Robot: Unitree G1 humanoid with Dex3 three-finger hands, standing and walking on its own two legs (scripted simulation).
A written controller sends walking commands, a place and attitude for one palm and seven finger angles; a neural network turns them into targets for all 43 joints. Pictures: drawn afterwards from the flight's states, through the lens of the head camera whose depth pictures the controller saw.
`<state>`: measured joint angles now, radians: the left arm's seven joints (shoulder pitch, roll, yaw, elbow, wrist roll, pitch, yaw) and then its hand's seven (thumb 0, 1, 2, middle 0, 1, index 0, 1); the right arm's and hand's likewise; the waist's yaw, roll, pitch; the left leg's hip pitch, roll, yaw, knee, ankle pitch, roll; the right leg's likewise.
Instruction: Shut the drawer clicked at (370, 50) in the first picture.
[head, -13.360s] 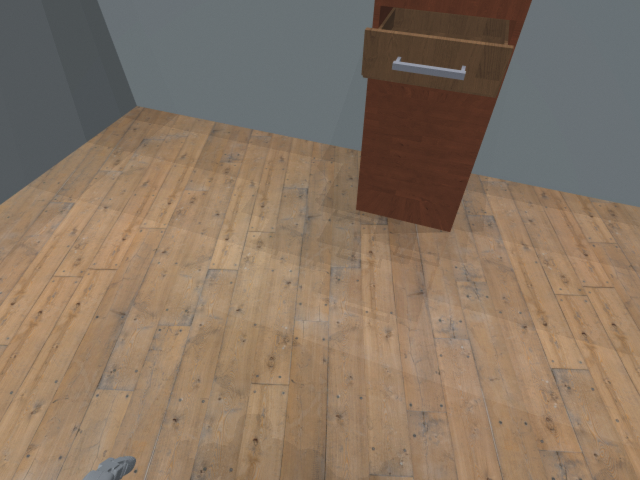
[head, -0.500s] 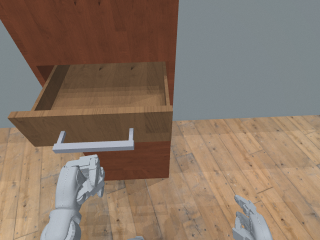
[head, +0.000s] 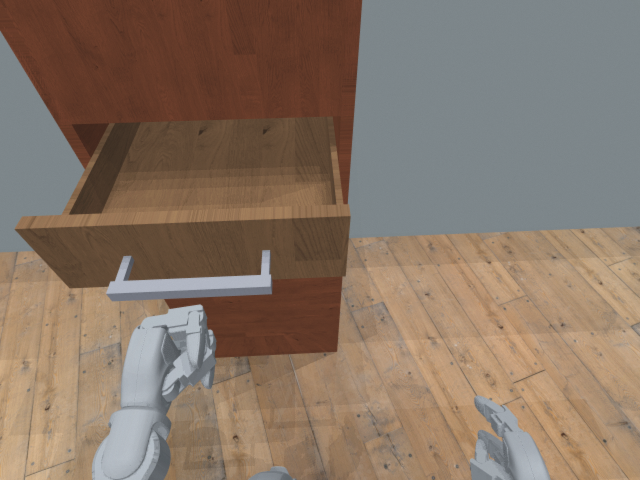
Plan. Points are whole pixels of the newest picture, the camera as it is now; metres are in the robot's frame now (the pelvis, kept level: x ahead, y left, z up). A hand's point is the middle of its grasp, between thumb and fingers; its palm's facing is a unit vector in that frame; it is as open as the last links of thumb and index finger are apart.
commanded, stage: push the drawer shut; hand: left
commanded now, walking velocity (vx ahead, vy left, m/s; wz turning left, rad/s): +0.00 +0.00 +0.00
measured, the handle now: (194, 274) +0.35 +0.17 +0.08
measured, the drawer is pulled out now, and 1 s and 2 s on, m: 0.20 0.12 0.00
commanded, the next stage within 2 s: none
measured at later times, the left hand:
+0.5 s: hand (205, 322) +0.29 +0.15 +0.07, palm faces +0.07 -1.00 -0.03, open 2.9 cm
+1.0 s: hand (217, 273) +0.35 +0.15 +0.07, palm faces +0.08 -1.00 -0.04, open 3.2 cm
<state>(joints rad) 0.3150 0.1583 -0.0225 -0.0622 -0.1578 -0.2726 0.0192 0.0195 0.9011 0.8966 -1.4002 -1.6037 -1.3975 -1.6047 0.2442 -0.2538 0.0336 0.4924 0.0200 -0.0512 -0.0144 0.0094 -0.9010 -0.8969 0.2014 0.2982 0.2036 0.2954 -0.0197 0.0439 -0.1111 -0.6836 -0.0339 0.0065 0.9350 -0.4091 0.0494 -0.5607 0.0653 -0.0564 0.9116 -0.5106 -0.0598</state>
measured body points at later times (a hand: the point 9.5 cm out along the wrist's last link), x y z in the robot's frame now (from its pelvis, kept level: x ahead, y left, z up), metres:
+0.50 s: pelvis +0.00 +0.00 +0.00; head +0.03 -0.01 +0.45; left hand +0.28 +0.20 +0.07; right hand +0.16 -0.24 -0.09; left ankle +0.03 +0.09 -0.69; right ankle -0.03 -0.08 -0.69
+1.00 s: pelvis -0.02 +0.00 +0.00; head +0.02 -0.01 +0.45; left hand +0.34 +0.20 +0.08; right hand +0.11 -0.25 -0.10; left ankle +0.03 +0.09 -0.69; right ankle -0.03 -0.08 -0.69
